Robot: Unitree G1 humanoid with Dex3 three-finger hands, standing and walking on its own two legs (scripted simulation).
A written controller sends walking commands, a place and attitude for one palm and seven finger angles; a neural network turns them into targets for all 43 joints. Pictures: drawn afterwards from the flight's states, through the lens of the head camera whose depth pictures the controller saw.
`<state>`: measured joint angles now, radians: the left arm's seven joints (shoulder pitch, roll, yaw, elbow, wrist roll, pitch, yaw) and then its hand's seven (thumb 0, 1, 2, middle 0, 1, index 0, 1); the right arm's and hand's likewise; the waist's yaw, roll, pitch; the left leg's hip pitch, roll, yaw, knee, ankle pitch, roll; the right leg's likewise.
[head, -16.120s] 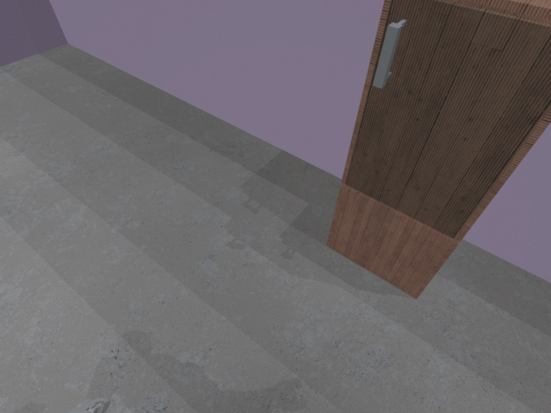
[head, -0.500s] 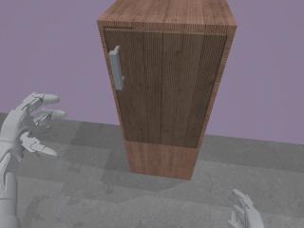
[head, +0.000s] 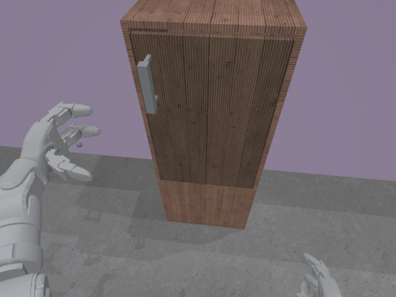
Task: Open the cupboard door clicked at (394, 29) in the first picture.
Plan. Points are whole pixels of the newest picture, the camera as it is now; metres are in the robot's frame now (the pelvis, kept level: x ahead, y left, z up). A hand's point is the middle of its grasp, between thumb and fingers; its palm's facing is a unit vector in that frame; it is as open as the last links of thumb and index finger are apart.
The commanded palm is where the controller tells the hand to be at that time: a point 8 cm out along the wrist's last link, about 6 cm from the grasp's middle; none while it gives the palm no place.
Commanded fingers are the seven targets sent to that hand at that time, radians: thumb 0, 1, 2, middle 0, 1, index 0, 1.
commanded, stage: move the hooked fingers beside the handle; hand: left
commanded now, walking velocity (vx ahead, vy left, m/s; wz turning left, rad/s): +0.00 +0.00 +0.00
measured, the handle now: (150, 84) +0.58 +0.16 +0.13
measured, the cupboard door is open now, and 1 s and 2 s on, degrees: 0 0 0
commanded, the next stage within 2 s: none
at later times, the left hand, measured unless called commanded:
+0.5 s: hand (99, 120) +0.43 +0.24 +0.14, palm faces -0.06 -1.00 +0.00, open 14.0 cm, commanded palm +0.41 +0.29 +0.15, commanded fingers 0.00 -0.50 0.30 -0.30 -1.20 -0.30 -1.20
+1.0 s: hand (118, 99) +0.50 +0.22 +0.15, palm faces -0.07 -1.00 +0.01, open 14.0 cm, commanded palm +0.49 +0.27 +0.14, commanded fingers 0.00 -0.50 0.30 -0.30 -1.20 -0.30 -1.20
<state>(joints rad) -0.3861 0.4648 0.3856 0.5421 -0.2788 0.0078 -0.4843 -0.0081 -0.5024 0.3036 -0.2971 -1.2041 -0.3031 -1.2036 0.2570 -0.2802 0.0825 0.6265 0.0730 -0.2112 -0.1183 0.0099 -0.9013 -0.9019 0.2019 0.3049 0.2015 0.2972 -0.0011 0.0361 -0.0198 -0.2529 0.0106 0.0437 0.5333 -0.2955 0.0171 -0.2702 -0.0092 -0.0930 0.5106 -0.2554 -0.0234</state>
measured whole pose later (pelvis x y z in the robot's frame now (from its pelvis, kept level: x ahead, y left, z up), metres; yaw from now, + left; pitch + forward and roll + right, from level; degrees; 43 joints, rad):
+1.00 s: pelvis +0.00 +0.01 -0.01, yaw -1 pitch +11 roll -1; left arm -0.97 0.61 0.40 1.22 -0.13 -0.19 -0.41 -0.01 -0.50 0.30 -0.30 -1.20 -0.30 -1.20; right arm 0.40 -0.30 0.05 0.68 0.04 -0.06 -0.07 0.00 -0.90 -0.90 0.20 0.30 0.20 0.30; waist -0.14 0.02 -0.04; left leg -0.50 0.02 0.06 0.64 -0.34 0.03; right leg -0.51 0.00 -0.07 0.59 -0.27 -0.01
